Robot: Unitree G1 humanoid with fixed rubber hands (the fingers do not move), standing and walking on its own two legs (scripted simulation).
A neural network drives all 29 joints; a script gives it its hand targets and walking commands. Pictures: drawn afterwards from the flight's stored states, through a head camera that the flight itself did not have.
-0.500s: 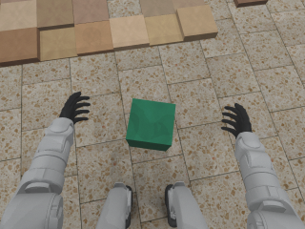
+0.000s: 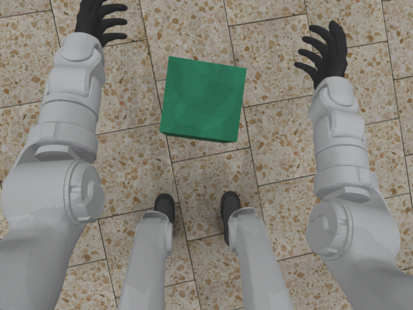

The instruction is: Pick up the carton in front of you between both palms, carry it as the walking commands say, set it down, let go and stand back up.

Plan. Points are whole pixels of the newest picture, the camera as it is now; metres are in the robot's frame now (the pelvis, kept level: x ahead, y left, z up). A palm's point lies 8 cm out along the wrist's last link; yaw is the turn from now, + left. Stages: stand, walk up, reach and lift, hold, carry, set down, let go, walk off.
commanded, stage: reach and lift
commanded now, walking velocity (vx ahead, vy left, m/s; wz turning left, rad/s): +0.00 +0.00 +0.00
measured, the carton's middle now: (200, 107) +0.51 -0.02 -0.52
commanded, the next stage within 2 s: none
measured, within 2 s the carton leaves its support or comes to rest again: leaves its support in 1.60 s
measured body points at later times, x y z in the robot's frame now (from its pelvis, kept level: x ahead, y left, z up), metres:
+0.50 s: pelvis -0.04 +0.00 -0.21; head +0.33 +0.00 +0.05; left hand +0.54 +0.16 -0.37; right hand +0.49 -0.22 -0.37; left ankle +0.07 +0.12 -0.61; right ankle +0.07 -0.14 -0.61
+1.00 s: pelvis -0.04 +0.00 -0.27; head +0.34 +0.00 -0.03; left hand +0.54 +0.15 -0.46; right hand +0.49 -0.21 -0.45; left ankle +0.07 +0.12 -0.61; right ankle +0.07 -0.14 -0.61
